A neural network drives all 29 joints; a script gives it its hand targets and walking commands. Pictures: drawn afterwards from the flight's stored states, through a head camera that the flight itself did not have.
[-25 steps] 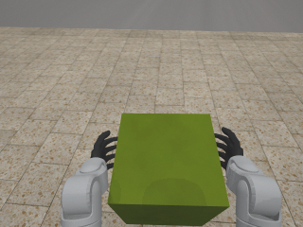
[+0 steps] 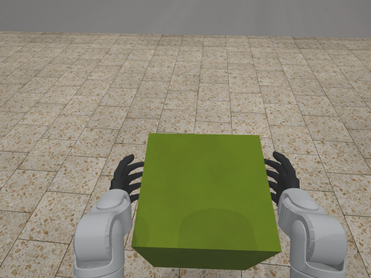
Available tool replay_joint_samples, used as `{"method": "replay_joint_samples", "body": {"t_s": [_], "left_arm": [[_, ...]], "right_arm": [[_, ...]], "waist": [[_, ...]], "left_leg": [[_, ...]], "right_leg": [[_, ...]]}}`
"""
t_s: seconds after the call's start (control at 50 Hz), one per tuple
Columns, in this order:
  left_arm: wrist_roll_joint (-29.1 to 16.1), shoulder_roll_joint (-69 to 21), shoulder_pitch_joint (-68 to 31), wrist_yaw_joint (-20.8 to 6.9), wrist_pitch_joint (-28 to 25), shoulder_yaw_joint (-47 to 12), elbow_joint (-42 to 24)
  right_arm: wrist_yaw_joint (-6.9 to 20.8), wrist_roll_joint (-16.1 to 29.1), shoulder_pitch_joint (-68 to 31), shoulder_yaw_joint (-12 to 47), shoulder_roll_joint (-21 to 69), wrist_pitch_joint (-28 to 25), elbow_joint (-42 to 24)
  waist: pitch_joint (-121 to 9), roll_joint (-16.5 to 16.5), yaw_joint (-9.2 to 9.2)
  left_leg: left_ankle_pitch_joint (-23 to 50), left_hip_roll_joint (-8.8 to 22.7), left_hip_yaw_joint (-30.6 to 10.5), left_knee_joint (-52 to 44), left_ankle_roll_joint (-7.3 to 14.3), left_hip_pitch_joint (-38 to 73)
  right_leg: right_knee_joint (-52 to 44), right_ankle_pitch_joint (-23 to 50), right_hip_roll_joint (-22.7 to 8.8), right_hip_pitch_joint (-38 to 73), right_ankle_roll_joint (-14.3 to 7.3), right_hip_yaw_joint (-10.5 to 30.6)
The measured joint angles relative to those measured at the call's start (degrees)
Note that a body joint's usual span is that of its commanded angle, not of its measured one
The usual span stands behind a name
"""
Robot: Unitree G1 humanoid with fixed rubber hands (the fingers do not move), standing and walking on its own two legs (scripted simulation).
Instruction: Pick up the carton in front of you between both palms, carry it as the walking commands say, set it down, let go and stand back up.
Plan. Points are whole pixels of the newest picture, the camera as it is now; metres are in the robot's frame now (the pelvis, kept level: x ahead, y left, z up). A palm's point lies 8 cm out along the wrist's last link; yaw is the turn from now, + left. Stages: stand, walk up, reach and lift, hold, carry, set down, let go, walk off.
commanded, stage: carry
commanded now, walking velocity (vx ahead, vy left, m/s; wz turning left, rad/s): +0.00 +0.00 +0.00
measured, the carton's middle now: (201, 207) +0.26 +0.00 +0.04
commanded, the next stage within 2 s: hold in 1.78 s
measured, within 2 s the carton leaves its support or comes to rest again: neither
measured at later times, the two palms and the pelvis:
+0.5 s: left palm (127, 156) +0.35 +0.16 +0.09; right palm (262, 152) +0.36 -0.13 +0.10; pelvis +0.10 +0.01 +0.00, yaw +1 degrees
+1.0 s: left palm (127, 168) +0.35 +0.17 +0.05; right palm (252, 165) +0.36 -0.12 +0.05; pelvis +0.08 +0.02 +0.01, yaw +1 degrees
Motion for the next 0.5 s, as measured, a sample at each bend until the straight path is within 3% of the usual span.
{"method": "replay_joint_samples", "body": {"t_s": [0.04, 0.08, 0.14, 0.2, 0.22, 0.32, 0.5], "left_arm": [[0.04, -0.09, -1.93, 0.0, -0.1, 0.15, 2.94], [-0.15, -0.17, -2.66, 0.0, -0.05, 0.53, 4.91], [-0.43, -0.14, -2.04, 0.0, -0.39, 0.85, 5.23], [-0.63, -0.06, -0.78, -0.03, -1.27, 0.85, 4.01], [-0.7, -0.04, -0.39, -0.03, -1.46, 0.82, 3.62], [-0.6, -0.03, -0.57, -0.08, -1.1, 1.02, 3.23], [1.0, -0.03, -1.21, -0.5, -1.11, 1.27, 8.91]], "right_arm": [[0.0, -0.23, -1.52, -1.47, 0.06, 0.79, 1.48], [0.01, -0.66, -1.9, -1.89, 0.1, 1.24, 2.63], [0.02, -0.95, -1.77, -1.41, 0.12, 1.11, 3.25], [0.02, -0.92, -1.49, -0.69, 0.14, 0.47, 2.8], [0.02, -0.9, -1.22, -0.44, 0.13, 0.31, 2.56], [0.02, -0.9, -1.39, -0.25, 0.11, 0.31, 2.59], [0.84, -2.07, -1.79, -0.92, 0.13, -0.63, 9.0]], "waist": [[0.76, 2.12, 0.11], [1.71, 2.53, 0.02], [2.95, 2.0, -0.18], [3.2, 1.99, -0.27], [2.74, 2.0, -0.31], [-0.58, 1.01, -0.43], [-2.72, 0.14, -0.29]], "left_leg": [[-2.07, 1.33, -2.77, 9.95, -0.97, -4.38], [-5.28, 0.63, -5.17, 13.48, -1.06, -8.05], [-3.85, 0.14, -5.65, 6.46, -0.49, -10.38], [8.14, 0.94, -4.76, 0.05, -0.64, -9.89], [9.2, 1.12, -4.59, -0.51, -0.76, -9.2], [5.37, 0.9, -4.5, -0.2, -0.77, -7.56], [2.31, 0.07, -4.38, 2.36, -0.05, -7.21]], "right_leg": [[2.12, -5.63, 0.84, 0.24, -2.51, -0.86], [1.54, -6.31, 0.59, 1.23, -2.13, -0.99], [-0.63, -6.57, 0.15, 3.29, -2.11, -0.65], [-0.81, -7.79, 0.4, 5.06, -1.7, -0.34], [-0.4, -8.51, 0.49, 5.44, -1.48, -0.27], [2.33, -12.02, -0.06, 5.87, -0.48, -0.14], [7.27, -16.12, -1.44, 5.13, 0.76, 0.31]]}}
